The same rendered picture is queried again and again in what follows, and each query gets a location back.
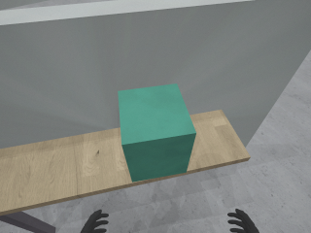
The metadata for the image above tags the carton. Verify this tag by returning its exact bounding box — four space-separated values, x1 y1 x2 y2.
118 83 196 183

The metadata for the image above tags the table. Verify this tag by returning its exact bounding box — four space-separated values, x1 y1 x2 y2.
0 110 251 233

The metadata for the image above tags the right robot hand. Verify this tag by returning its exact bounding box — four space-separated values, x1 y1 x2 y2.
227 209 259 233

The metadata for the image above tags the left robot hand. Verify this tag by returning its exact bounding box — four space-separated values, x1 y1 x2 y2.
80 209 109 233

